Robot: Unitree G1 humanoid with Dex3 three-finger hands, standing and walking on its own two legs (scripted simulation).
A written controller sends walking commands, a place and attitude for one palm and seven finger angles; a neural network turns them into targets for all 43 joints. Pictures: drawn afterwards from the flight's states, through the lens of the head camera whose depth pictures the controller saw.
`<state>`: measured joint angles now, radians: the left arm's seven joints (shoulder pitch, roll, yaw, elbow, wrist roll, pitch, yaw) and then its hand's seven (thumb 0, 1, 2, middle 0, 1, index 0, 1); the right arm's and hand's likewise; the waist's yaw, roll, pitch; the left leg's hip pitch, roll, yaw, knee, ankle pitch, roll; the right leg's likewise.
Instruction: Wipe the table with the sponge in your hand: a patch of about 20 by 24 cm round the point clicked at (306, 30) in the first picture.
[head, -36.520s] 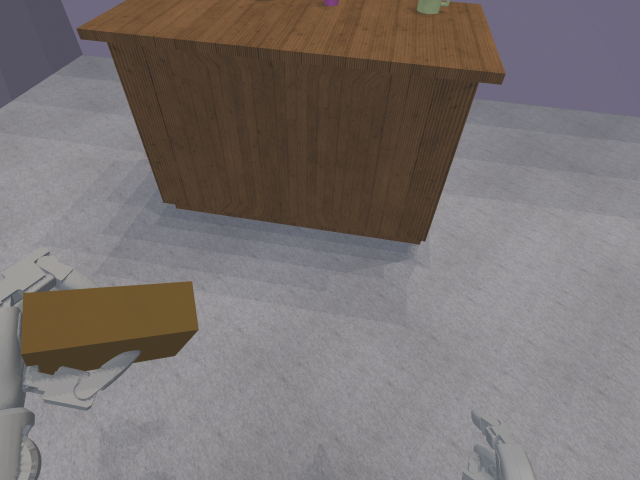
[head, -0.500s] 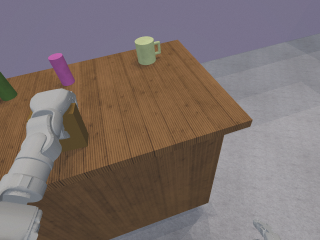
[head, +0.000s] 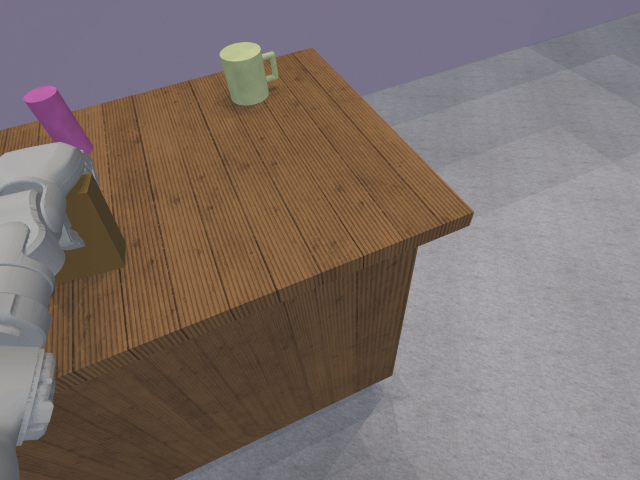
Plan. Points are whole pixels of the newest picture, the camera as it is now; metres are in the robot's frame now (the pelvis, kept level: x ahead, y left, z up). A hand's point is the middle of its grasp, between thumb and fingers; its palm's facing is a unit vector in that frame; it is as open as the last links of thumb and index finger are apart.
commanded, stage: wipe forward along the third lane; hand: left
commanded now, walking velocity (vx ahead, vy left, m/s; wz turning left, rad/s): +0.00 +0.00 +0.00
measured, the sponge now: (73, 244) +0.40 +0.34 +0.09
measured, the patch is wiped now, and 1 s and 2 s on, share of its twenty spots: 0.80 0.90 1.00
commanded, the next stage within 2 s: wipe back along the third lane in 0.56 s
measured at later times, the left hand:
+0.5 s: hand (58, 183) +0.46 +0.36 +0.14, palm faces -0.15 +0.01 -0.99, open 9.0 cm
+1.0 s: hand (52, 179) +0.48 +0.38 +0.14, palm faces -0.02 +0.03 -1.00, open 9.0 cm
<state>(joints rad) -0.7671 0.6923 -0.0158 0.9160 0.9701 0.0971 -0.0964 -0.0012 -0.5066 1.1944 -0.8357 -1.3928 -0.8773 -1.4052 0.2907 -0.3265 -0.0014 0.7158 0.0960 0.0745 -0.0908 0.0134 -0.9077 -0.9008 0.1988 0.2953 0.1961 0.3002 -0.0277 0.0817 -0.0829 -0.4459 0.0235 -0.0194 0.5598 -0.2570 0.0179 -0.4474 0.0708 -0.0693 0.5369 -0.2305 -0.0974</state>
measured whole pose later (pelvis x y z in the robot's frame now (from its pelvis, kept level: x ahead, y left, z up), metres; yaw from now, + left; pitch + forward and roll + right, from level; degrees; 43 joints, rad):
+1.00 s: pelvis +0.05 +0.08 +0.01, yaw -1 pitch +10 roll -2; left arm -0.75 0.59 -0.12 0.79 0.96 0.21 0.02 -0.01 -0.48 1.19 -0.79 -1.45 -0.83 -1.47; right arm 0.32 -0.28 -0.01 0.72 0.08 0.11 -0.04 0.01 -0.91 -0.90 0.20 0.30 0.20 0.30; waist 0.01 0.07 -0.13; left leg -0.39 -0.04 0.02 0.51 -0.30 0.07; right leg -0.38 0.01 -0.02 0.45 -0.25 0.00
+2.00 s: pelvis +0.04 +0.04 +0.01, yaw +0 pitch +2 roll +0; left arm -0.28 0.50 -0.11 0.11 0.92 0.49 -0.07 0.03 -0.40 1.14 -0.72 -1.52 -0.77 -1.52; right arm 0.09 -0.30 0.05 0.61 0.09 0.12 -0.02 0.02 -0.91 -0.90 0.20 0.30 0.19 0.30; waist 0.06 0.10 -0.09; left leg -0.24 -0.02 0.00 0.50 -0.30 0.02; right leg -0.24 0.03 -0.03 0.49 -0.28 -0.04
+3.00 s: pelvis +0.03 +0.02 +0.01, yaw +0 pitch -1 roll +0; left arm -0.09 0.63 0.04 0.00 0.84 0.38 -0.16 -0.01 -0.43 1.14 -0.78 -1.45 -0.83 -1.46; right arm 0.09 -0.30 0.05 0.64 0.07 0.08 -0.07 0.02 -0.91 -0.90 0.20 0.30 0.20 0.30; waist 0.09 0.10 -0.04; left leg -0.21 0.00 -0.01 0.51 -0.29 0.00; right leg -0.22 0.05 -0.05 0.50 -0.28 -0.07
